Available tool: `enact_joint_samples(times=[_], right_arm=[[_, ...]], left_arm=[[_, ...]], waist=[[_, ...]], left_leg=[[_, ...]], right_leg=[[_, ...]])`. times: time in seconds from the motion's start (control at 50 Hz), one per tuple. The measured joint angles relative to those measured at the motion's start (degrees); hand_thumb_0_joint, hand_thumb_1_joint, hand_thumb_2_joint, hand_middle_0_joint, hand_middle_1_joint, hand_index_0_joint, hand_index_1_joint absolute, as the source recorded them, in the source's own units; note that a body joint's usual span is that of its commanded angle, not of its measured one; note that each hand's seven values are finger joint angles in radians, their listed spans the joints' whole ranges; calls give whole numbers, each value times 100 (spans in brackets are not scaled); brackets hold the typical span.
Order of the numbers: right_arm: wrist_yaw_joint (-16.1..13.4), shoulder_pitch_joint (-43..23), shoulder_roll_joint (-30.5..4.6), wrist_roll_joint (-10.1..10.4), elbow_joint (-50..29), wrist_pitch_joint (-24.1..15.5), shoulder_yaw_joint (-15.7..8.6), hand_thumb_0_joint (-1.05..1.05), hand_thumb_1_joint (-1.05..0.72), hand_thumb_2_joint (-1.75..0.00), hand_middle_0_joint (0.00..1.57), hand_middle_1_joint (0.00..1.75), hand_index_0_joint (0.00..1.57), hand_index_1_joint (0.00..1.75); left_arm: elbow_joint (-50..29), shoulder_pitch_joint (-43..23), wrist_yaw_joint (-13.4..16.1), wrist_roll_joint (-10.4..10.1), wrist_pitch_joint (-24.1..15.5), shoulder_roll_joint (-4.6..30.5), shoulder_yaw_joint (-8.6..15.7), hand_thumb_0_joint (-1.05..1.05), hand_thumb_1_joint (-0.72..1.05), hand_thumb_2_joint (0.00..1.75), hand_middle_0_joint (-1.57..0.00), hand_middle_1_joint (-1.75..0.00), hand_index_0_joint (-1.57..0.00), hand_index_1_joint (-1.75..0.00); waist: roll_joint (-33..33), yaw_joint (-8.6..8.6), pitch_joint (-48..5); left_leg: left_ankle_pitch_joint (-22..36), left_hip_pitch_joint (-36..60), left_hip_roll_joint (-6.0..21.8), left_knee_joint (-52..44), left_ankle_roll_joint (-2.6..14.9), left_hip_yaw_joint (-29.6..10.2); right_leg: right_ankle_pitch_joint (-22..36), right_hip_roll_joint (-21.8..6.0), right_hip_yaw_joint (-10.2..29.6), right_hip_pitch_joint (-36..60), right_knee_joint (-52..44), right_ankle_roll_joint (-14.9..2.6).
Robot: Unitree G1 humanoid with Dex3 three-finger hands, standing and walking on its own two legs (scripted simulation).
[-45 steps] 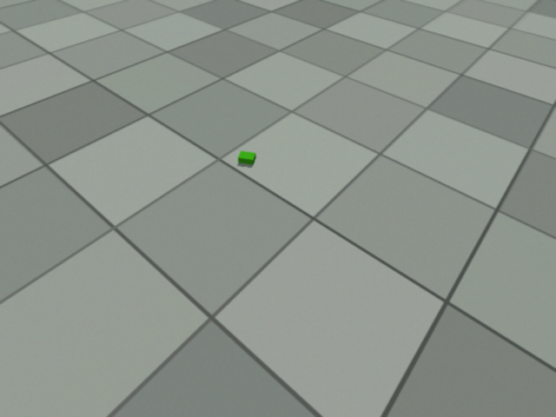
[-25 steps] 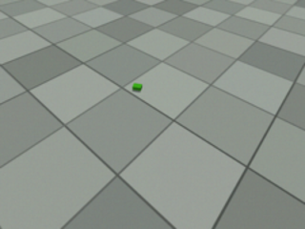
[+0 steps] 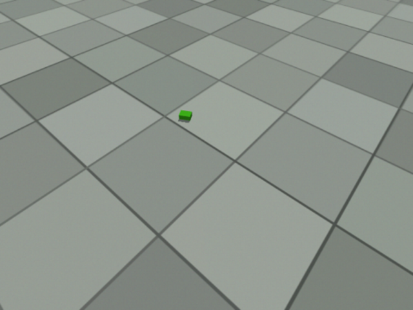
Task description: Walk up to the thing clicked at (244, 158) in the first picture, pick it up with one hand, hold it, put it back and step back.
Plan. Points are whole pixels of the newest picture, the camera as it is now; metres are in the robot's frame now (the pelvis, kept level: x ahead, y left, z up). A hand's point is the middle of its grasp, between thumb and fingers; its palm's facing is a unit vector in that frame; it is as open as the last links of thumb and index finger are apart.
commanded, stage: stand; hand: left
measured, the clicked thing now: (185, 115) +1.52 +0.17 -0.76
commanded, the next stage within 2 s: walk up in 0.22 s
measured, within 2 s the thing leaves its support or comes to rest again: neither
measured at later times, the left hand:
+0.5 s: hand out of the picture +0.07 +0.32 -0.16, palm faces +0.02 -0.93 -0.36, open 7.4 cm
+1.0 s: hand (119, 193) +0.44 +0.26 -0.15, palm faces -0.15 -0.91 -0.39, open 7.4 cm
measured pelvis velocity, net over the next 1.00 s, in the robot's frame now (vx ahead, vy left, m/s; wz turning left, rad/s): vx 0.30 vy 0.00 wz -0.07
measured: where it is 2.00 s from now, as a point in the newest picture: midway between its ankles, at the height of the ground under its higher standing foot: (217, 208)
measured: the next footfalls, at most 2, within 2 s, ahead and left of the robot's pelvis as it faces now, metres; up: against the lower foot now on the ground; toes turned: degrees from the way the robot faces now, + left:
left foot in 0.50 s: +0.16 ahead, +0.16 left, +0.00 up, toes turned +2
right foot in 0.96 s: +0.45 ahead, -0.13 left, +0.00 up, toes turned -9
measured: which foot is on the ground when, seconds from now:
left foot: down 0.00-0.30, up 0.32-0.48, down 0.50-1.00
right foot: down 0.00-0.52, up 0.54-0.94, down 0.96-1.00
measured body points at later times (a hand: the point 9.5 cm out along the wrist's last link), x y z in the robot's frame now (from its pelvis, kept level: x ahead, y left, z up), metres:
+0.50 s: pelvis +0.06 +0.03 -0.01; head +0.06 +0.04 +0.44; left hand +0.07 +0.36 -0.13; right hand +0.14 -0.31 -0.11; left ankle +0.12 +0.16 -0.74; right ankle +0.01 -0.11 -0.75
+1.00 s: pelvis +0.30 +0.00 -0.04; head +0.31 -0.03 +0.41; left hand +0.45 +0.31 -0.12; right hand +0.25 -0.32 -0.17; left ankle +0.13 +0.16 -0.74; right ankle +0.41 -0.12 -0.75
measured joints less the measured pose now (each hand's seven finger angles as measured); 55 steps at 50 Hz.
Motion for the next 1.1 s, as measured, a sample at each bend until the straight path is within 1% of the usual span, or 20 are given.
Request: enact_joint_samples(times=[0.22, 0.3, 0.32, 0.38, 0.42, 0.46, 0.5, 0.54, 0.58, 0.62, 0.68, 0.74, 0.8, 0.86, 0.92, 0.98, 1.0, 1.02, 1.06, 1.1], right_arm=[[-5, -20, -2, -3, -18, 1, 5, 1, -91, -90, 21, 30, 20, 30], [188, 224, -65, -154, -249, -66, -224, 1, -91, -90, 21, 30, 20, 30], [220, 281, -119, -177, -303, -71, -275, 1, -91, -90, 21, 30, 20, 30], [250, 328, -270, -205, -384, -83, -405, 1, -91, -90, 21, 30, 20, 30], [280, 322, -388, -206, -411, -89, -472, 1, -91, -90, 21, 30, 20, 30], [335, 344, -460, -204, -483, -98, -541, 1, -91, -90, 20, 30, 20, 30], [377, 385, -475, -185, -604, -167, -597, 1, -91, -90, 20, 30, 20, 30], [357, 446, -462, -191, -769, -308, -663, 1, -91, -90, 20, 30, 20, 30], [298, 510, -414, -205, -898, -387, -701, 1, -91, -90, 21, 30, 20, 30], [271, 626, -342, -169, -927, -381, -661, 1, -91, -90, 21, 30, 20, 30], [270, 828, -272, -110, -915, -354, -565, 1, -91, -90, 21, 30, 20, 30], [286, 1017, -224, -69, -939, -382, -503, 1, -90, -90, 21, 30, 20, 30], [310, 1168, -212, -44, -977, -399, -463, 1, -90, -90, 21, 30, 20, 30], [324, 1302, -239, -22, -1033, -398, -445, 1, -90, -90, 21, 30, 20, 30], [306, 1444, -294, -19, -1083, -361, -441, 1, -90, -90, 21, 30, 20, 30], [252, 1573, -372, -24, -1110, -292, -449, 1, -90, -90, 21, 30, 20, 30], [222, 1529, -405, -30, -1084, -252, -456, 1, -90, -90, 21, 30, 20, 30], [193, 1482, -381, -20, -1089, -209, -441, 1, -90, -90, 21, 30, 20, 30], [166, 1379, -306, 7, -1117, -174, -363, 1, -91, -90, 21, 30, 20, 30], [169, 1239, -302, 51, -1129, -186, -309, 1, -91, -90, 21, 30, 20, 30]], left_arm=[[0, -6, 11, -4, -9, -4, -3, 1, 90, 90, -20, -30, -20, -30], [-262, 289, -233, 114, -61, 59, 248, 1, 90, 90, -20, -30, -20, -30], [-324, 364, -269, 130, -88, 84, 296, 1, 90, 90, -20, -30, -20, -30], [-533, 484, -297, 171, -212, 201, 411, 1, 90, 90, -20, -30, -20, -30], [-635, 586, -295, 180, -238, 245, 471, 1, 90, 90, -20, -30, -20, -30], [-688, 743, -323, 195, -182, 318, 496, 1, 90, 90, -20, -30, -20, -30], [-688, 899, -360, 189, -84, 441, 512, 1, 90, 90, -20, -30, -20, -30], [-647, 1025, -355, 174, 29, 553, 522, 1, 90, 90, -20, -30, -20, -30], [-562, 1073, -301, 140, 122, 569, 503, 1, 90, 90, -20, -30, -20, -30], [-557, 1043, -310, 91, 120, 585, 441, 1, 90, 90, -20, -30, -20, -30], [-678, 938, -381, 41, -35, 598, 402, 1, 91, 90, -20, -30, -20, -30], [-801, 839, -463, 31, -104, 608, 390, 1, 91, 90, -20, -30, -20, -30], [-901, 731, -531, 36, -101, 600, 384, 1, 91, 90, -20, -30, -20, -30], [-965, 572, -576, 51, -72, 559, 371, 1, 91, 90, -20, -30, -20, -30], [-1023, 369, -590, 50, -76, 489, 362, 1, 90, 90, -20, -30, -20, -30], [-1120, 174, -551, 32, -151, 388, 387, 1, 90, 90, -20, -30, -20, -30], [-1162, 81, -514, 30, -199, 302, 405, 1, 90, 90, -20, -30, -20, -30], [-1253, 27, -483, 39, -262, 259, 413, 1, 90, 90, -20, -30, -20, -30], [-1424, -9, -422, -24, -357, 199, 401, 1, 90, 90, -20, -30, -20, -30], [-1518, 49, -354, -94, -386, 111, 357, 1, 90, 90, -20, -30, -20, -30]], waist=[[15, -1, -4], [0, 45, -285], [19, 47, -347], [-22, 122, -222], [37, 201, -87], [52, 276, -61], [-40, 297, -76], [-218, 256, -100], [-278, 119, -157], [-329, -4, -185], [-384, -56, -152], [-392, -108, -106], [-354, -149, -41], [-271, -209, 27], [-138, -289, 50], [112, -326, 43], [309, -311, 132], [369, -293, 198], [270, -198, 281], [230, -109, 309]], left_leg=[[-44, 13, 21, 3, -15, -19], [-1635, -310, 6, 809, 275, 21], [-1791, -416, 21, 1011, 309, 42], [-1674, -812, 50, 1767, 269, 188], [-1731, -1015, 144, 1916, 253, 146], [-1747, -1136, 217, 1771, 259, 109], [-1274, -1068, 237, 1378, 237, 174], [-366, -937, 139, 1279, 136, 355], [-450, -856, 114, 1392, 131, 461], [-603, -598, 79, 1203, 219, 497], [-592, -109, 39, 726, 259, 566], [-617, 330, 13, 339, 237, 631], [-736, 730, 0, 67, 193, 710], [-963, 1069, 0, -49, 95, 771], [-1345, 1307, 56, 62, -36, 775], [-1974, 1346, 298, 677, -110, 720], [-2137, 1200, 513, 1269, 3, 649], [-2079, 902, 554, 2100, 132, 464], [-2012, 184, 299, 3679, 272, 202], [-1691, -541, 135, 4656, 343, 110]], right_leg=[[-23, 21, -19, 39, -44, -12], [-1222, 58, 69, -240, 574, -178], [-1311, 72, 68, -273, 622, -223], [-466, 17, 61, -124, 389, -283], [-403, 28, 38, 76, 273, -156], [-558, 21, 58, 229, 248, -78], [-828, -56, 111, 267, 484, -24], [-1525, -177, 260, 9, 1372, -144], [-1830, 44, 549, -599, 2791, -196], [-1569, 147, 562, -1102, 3554, -197], [-1032, 17, 440, -1689, 3718, -94], [-570, -191, 386, -2112, 3337, 59], [-150, -405, 287, -2353, 2718, 116], [249, -558, 141, -2397, 2036, 64], [459, -568, -10, -2222, 1509, -62], [458, -364, -187, -1918, 1410, -141], [266, -218, -301, -1876, 1617, -135], [26, -167, -366, -1852, 1831, -142], [-301, -211, -356, -1691, 1993, -180], [-376, -224, -369, -1341, 1745, -215]])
